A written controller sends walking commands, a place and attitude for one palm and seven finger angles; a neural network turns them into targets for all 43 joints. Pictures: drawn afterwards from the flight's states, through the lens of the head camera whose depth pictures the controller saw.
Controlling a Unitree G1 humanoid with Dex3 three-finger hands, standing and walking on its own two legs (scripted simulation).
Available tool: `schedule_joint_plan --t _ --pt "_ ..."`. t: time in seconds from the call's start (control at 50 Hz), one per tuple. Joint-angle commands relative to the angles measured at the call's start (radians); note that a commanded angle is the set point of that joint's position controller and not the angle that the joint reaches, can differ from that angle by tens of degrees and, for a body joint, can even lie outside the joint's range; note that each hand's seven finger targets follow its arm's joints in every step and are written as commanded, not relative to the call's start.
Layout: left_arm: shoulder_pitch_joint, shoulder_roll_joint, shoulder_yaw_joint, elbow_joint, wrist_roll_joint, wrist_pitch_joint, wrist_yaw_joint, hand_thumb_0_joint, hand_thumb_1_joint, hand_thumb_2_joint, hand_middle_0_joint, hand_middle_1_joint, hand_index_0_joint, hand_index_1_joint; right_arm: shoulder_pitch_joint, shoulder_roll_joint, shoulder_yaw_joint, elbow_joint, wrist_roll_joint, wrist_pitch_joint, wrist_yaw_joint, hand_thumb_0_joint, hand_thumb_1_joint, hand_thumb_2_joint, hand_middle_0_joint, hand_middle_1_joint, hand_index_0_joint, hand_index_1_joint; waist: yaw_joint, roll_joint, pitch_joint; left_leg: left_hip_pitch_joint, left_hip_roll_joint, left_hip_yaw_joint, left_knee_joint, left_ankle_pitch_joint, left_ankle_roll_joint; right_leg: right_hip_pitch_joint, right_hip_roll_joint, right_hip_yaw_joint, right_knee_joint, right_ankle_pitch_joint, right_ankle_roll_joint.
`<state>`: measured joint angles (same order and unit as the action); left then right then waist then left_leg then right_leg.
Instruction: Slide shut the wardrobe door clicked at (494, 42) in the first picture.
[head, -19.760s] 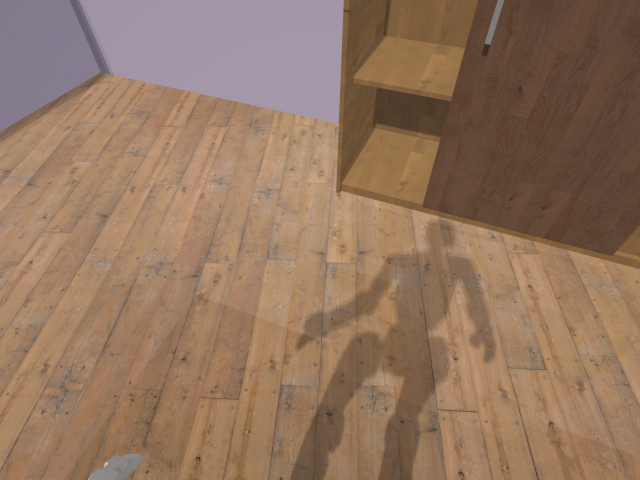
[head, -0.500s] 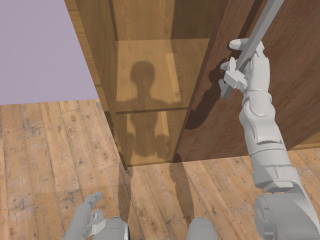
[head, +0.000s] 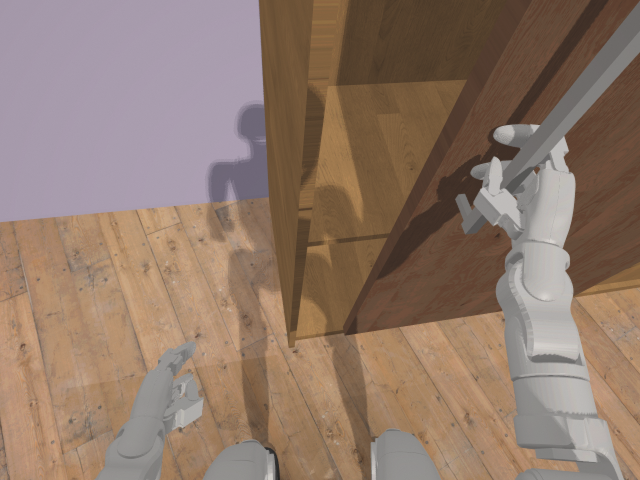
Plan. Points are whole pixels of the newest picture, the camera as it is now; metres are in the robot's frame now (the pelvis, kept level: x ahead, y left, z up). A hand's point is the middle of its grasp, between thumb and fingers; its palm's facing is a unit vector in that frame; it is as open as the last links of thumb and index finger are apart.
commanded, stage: step sideways, sliding the door along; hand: right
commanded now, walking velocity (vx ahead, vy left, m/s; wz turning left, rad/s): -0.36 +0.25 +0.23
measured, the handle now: (529, 134) +0.43 -0.21 +0.17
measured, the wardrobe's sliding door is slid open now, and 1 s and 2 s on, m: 0.15 0.00 0.00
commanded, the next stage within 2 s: stop walking and hold the door there in 0.72 s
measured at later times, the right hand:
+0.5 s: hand (350, 199) +0.38 -0.02 +0.12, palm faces +0.47 +0.88 -0.09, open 6.2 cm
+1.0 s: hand (361, 206) +0.38 -0.04 +0.11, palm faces +0.58 +0.72 -0.40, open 6.3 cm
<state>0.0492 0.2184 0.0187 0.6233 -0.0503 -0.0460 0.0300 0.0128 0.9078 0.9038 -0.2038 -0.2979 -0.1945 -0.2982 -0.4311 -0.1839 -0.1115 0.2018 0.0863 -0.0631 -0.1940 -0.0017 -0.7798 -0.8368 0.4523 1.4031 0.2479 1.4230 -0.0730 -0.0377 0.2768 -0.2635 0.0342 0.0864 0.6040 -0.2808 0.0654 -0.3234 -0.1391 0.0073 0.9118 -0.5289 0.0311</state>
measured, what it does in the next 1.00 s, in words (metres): steps to the left: right foot, then left foot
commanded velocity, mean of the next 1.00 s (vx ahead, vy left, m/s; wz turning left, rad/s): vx -0.28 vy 0.13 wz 0.16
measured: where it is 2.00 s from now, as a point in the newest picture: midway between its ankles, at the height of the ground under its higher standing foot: outside the picture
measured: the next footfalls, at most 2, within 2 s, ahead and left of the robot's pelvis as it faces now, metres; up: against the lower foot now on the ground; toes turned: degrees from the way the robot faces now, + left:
right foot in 0.08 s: +0.03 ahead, -0.18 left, +0.00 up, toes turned -11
left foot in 0.38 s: +0.12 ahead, +0.30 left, +0.00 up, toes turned +6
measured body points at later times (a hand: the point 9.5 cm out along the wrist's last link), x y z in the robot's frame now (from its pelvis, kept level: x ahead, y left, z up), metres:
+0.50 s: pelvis +0.02 +0.19 -0.03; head +0.12 +0.23 +0.40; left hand +0.25 +0.39 -0.15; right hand +0.35 -0.07 +0.12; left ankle +0.08 +0.29 -0.74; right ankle -0.05 -0.03 -0.67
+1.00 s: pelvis +0.05 +0.32 -0.02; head +0.09 +0.31 +0.42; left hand +0.21 +0.56 -0.10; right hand +0.34 -0.07 +0.13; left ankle +0.10 +0.49 -0.74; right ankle -0.01 +0.09 -0.71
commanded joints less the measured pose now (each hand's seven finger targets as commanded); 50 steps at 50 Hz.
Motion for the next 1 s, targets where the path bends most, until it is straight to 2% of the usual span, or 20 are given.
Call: schedule_joint_plan --t 0.0,0.04,0.06,0.08,0.14,0.22,0.28,0.34,0.4,0.44,0.48,0.54,0.56,0.6,0.8,0.82,0.9,0.94,0.96,0.98 --pt "-0.017 0.042 0.011 -0.143 0.001 -0.047 0.014 0.0 0.9 0.9 -0.2 -0.3 -0.2 -0.3 -0.364 0.032 0.263 -0.543 -0.033 -0.194 0.063 0.0 -0.9 -0.9 0.45 1.4 0.45 1.4 0.11 0.161 -0.666 0.47 0.18 -0.206 0.151 1.336 0.024 0.174 0.002 -0.107 -0.527 0.431 -0.005" --pt "-0.043 0.102 0.056 -0.183 0.008 -0.036 -0.004 0.0 0.9 0.9 -0.2 -0.3 -0.2 -0.3 -0.338 0.095 0.325 -0.56 -0.01 -0.194 0.087 0.0 -0.9 -0.9 0.45 1.4 0.45 1.4 0.098 -0.044 -0.688 -0.09 0.041 -0.092 0.336 0.304 -0.097 0.682 -0.347 0.161 -0.465 1.426 -0.174" --pt "-0.031 0.109 0.057 -0.187 0.013 -0.039 -0.025 0.0 0.9 0.9 -0.2 -0.3 -0.2 -0.3 -0.362 0.143 0.344 -0.571 -0.025 -0.2 0.101 0.0 -0.9 -0.9 0.45 1.4 0.45 1.4 0.093 -0.103 -0.693 -0.225 -0.003 -0.154 0.501 -0.267 -0.098 0.71 -0.464 0.203 -0.437 1.598 -0.276" --pt "-0.019 0.13 0.066 -0.176 0.015 -0.04 -0.037 0.0 0.9 0.9 -0.2 -0.3 -0.2 -0.3 -0.371 0.153 0.34 -0.506 -0.05 -0.171 0.104 0.0 -0.9 -0.9 0.45 1.4 0.45 1.4 0.096 -0.052 -0.638 -0.341 -0.013 -0.206 0.614 -0.318 -0.083 0.728 -0.471 0.099 -0.42 1.539 -0.277" --pt "-0.04 0.106 0.046 -0.195 0.035 -0.059 -0.031 0.0 0.9 0.9 -0.2 -0.3 -0.2 -0.3 -0.449 0.164 0.381 -0.627 -0.072 -0.184 0.089 0.0 -0.9 -0.9 0.45 1.4 0.45 1.4 0.104 -0.284 -0.496 -0.425 0.052 -0.194 0.736 -0.277 -0.082 0.561 -0.443 -0.029 -0.47 1.215 -0.246" --pt "-0.034 0.122 0.05 -0.223 0.031 -0.07 -0.014 0.0 0.9 0.9 -0.2 -0.3 -0.2 -0.3 -0.381 0.156 0.398 -0.567 -0.083 -0.176 0.081 0.0 -0.9 -0.9 0.45 1.4 0.45 1.4 0.091 -0.265 -0.469 -0.291 0.047 -0.043 0.591 -0.213 -0.086 0.442 -0.346 -0.236 -0.465 1.112 -0.126" --pt "-0.019 0.097 0.048 -0.217 0.016 -0.08 -0.024 0.0 0.9 0.9 -0.2 -0.3 -0.2 -0.3 -0.373 0.122 0.361 -0.567 -0.076 -0.194 0.082 0.0 -0.9 -0.9 0.45 1.4 0.45 1.4 0.113 -0.269 -0.501 -0.128 -0.02 0.018 0.28 -0.131 -0.083 0.421 -0.284 -0.238 -0.315 1.085 -0.217" --pt "-0.004 0.056 0.042 -0.192 -0.002 -0.097 -0.04 0.0 0.9 0.9 -0.2 -0.3 -0.2 -0.3 -0.342 0.056 0.3 -0.623 -0.091 -0.212 0.094 0.0 -0.9 -0.9 0.45 1.4 0.45 1.4 0.11 -0.116 -0.555 0.104 -0.04 0.051 -0.052 0.313 -0.102 0.334 -0.17 -0.184 -0.128 0.716 -0.04" --pt "-0.015 0.022 0.05 -0.177 0.019 -0.089 -0.019 0.0 0.9 0.9 -0.2 -0.3 -0.2 -0.3 -0.239 -0.117 0.154 -0.665 -0.075 -0.199 0.075 0.0 -0.9 -0.9 0.45 1.4 0.45 1.4 0.065 0.418 -0.576 0.112 0.272 -0.435 -0.161 1.13 0.05 0.03 0.091 -0.098 0.33 -0.207 0.027" --pt "-0.043 0.034 0.038 -0.155 0.017 -0.087 -0.02 0.0 0.9 0.9 -0.2 -0.3 -0.2 -0.3 -0.231 -0.071 0.155 -0.697 -0.04 -0.17 0.075 0.0 -0.9 -0.9 0.45 1.4 0.45 1.4 0.057 0.394 -0.552 0.135 0.262 -0.451 -0.085 0.853 0.069 -0.062 0.069 0.077 0.448 -0.149 0.007" --pt "-0.056 0.005 0.004 -0.129 0.014 -0.106 -0.036 0.0 0.9 0.9 -0.2 -0.3 -0.2 -0.3 -0.181 -0.019 0.15 -0.776 -0.022 -0.199 0.05 0.0 -0.9 -0.9 0.45 1.4 0.45 1.4 0.072 0.231 -0.597 0.364 0.227 -0.343 0.011 1.05 0.093 -0.115 0.074 0.023 0.045 -0.158 0.015" --pt "-0.018 0.067 0.048 -0.145 -0.007 -0.05 -0.011 0.0 0.9 0.9 -0.2 -0.3 -0.2 -0.3 -0.077 -0.047 0.13 -0.736 -0.007 -0.207 0.032 0.0 -0.9 -0.9 0.45 1.4 0.45 1.4 0.089 0.272 -0.679 0.447 0.188 -0.264 0.104 1.093 0.053 0.117 0.009 -0.054 -0.547 0.237 0.009" --pt "-0.012 0.082 0.066 -0.153 -0.005 -0.033 -0.005 0.0 0.9 0.9 -0.2 -0.3 -0.2 -0.3 -0.115 -0.041 0.155 -0.75 -0.005 -0.209 0.036 0.0 -0.9 -0.9 0.45 1.4 0.45 1.4 0.109 0.198 -0.705 0.272 0.162 -0.218 0.153 0.896 0.015 0.372 -0.073 -0.042 -0.607 0.59 -0.021" --pt "-0.01 0.129 0.091 -0.201 0.002 -0.046 -0.027 0.0 0.9 0.9 -0.2 -0.3 -0.2 -0.3 -0.15 0.001 0.185 -0.796 -0.016 -0.226 0.063 0.0 -0.9 -0.9 0.45 1.4 0.45 1.4 0.068 -0.205 -0.707 -0.282 0.018 -0.127 0.388 -0.257 -0.098 0.752 -0.47 0.253 -0.46 1.566 -0.237" --pt "0.071 0.157 0.099 -0.19 0.01 -0.123 -0.054 0.0 0.9 0.9 -0.2 -0.3 -0.2 -0.3 -0.107 -0.07 0.126 -0.679 -0.062 -0.16 0.074 0.0 -0.9 -0.9 0.45 1.4 0.45 1.4 0.103 -0.382 -0.446 -0.342 -0.043 0.038 0.402 -0.158 -0.095 0.671 -0.263 -0.158 -0.435 1.24 -0.12" --pt "0.156 0.225 0.13 -0.073 0.018 -0.092 -0.023 0.0 0.9 0.9 -0.2 -0.3 -0.2 -0.3 0.103 -0.681 -0.496 -0.224 -0.104 -0.153 0.026 0.0 -0.9 -0.9 0.45 1.4 0.45 1.4 0.086 -0.406 -0.438 -0.384 -0.061 0.061 0.382 -0.133 -0.107 0.68 -0.255 -0.231 -0.434 1.214 -0.095" --pt "0.128 0.168 0.092 -0.112 0.004 -0.113 -0.023 0.0 0.9 0.9 -0.2 -0.3 -0.2 -0.3 0.057 -0.57 -0.389 -0.306 -0.113 -0.184 0.053 0.0 -0.9 -0.9 0.45 1.4 0.45 1.4 0.066 -0.416 -0.463 0.013 -0.083 0.108 -0.112 0.188 -0.065 0.467 -0.154 -0.274 -0.144 1.076 -0.055" --pt "0.138 0.143 0.084 -0.119 0.001 -0.111 -0.008 0.0 0.9 0.9 -0.2 -0.3 -0.2 -0.3 0.169 -0.701 -0.49 -0.216 -0.132 -0.177 0.055 0.0 -0.9 -0.9 0.45 1.4 0.45 1.4 0.051 -0.119 -0.487 0.295 0.044 -0.059 -0.189 0.674 0.005 0.169 -0.019 -0.229 0.129 0.564 -0.038" --pt "0.087 0.113 0.074 -0.146 -0.003 -0.108 0.009 0.0 0.9 0.9 -0.2 -0.3 -0.2 -0.3 0.229 -0.774 -0.553 -0.192 -0.116 -0.163 0.051 0.0 -0.9 -0.9 0.45 1.4 0.45 1.4 0.031 0.158 -0.534 0.392 0.248 -0.388 -0.113 1.131 0.118 -0.059 0.095 -0.142 0.371 -0.063 -0.031" --pt "0.077 0.102 0.044 -0.147 0.007 -0.104 0.028 0.0 0.9 0.9 -0.2 -0.3 -0.2 -0.3 0.24 -0.811 -0.593 -0.171 -0.101 -0.138 0.043 0.0 -0.9 -0.9 0.45 1.4 0.45 1.4 0.049 0.211 -0.525 0.277 0.379 -0.548 -0.168 1.045 0.143 -0.104 0.084 0.009 0.494 -0.1 -0.028"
